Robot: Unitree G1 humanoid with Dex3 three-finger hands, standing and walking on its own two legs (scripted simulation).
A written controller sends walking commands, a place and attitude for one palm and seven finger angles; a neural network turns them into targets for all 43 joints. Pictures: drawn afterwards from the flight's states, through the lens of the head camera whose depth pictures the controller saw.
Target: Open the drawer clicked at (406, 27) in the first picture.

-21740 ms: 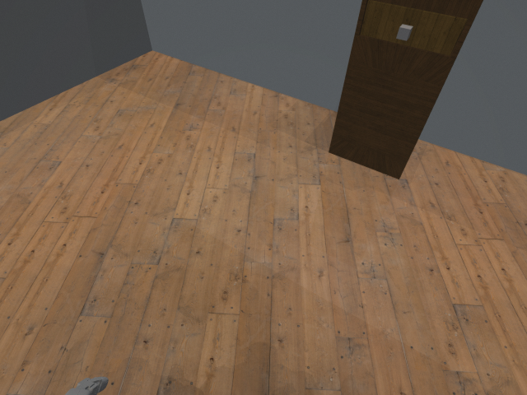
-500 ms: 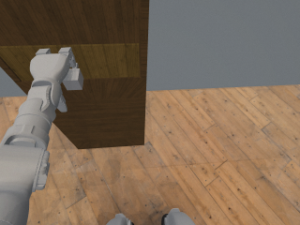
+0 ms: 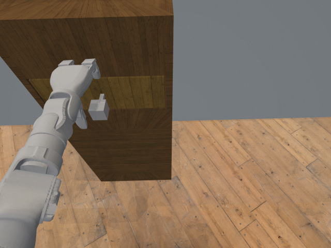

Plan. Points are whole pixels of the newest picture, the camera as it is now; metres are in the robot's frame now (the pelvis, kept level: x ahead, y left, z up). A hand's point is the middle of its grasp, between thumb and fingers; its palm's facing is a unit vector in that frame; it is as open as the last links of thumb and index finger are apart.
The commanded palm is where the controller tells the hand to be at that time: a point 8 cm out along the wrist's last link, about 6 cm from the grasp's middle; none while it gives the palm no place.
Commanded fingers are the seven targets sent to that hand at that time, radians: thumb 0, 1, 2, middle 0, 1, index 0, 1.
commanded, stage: lift the fingers back up to retry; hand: left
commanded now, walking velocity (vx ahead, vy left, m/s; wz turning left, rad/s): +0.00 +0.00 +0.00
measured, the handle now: (100, 104) +0.52 +0.19 +0.01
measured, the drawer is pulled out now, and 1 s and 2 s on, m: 0.00 0.00 0.00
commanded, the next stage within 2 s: re-aim the fingers above the handle in 0.10 s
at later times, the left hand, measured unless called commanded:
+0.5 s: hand (85, 95) +0.48 +0.21 +0.09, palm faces +0.00 -0.02 -1.00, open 13.5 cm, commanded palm +0.46 +0.22 +0.14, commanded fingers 0.00 -0.50 0.30 -0.30 -1.20 -0.30 -1.20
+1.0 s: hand (88, 98) +0.48 +0.20 +0.08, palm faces +0.00 -0.02 -1.00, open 13.8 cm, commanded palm +0.46 +0.21 +0.14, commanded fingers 0.00 -0.50 0.30 -0.30 -1.20 -0.30 -1.20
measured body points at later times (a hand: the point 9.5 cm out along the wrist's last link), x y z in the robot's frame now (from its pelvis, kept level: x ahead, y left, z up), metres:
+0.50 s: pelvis +0.00 -0.02 +0.00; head +0.08 -0.03 +0.44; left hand +0.48 +0.21 +0.14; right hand +0.04 -0.30 -0.13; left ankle -0.02 +0.09 -0.72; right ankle -0.01 -0.13 -0.72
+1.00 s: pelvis -0.01 -0.01 +0.00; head +0.07 -0.02 +0.44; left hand +0.47 +0.20 +0.14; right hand +0.02 -0.29 -0.13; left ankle -0.02 +0.09 -0.72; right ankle -0.01 -0.13 -0.72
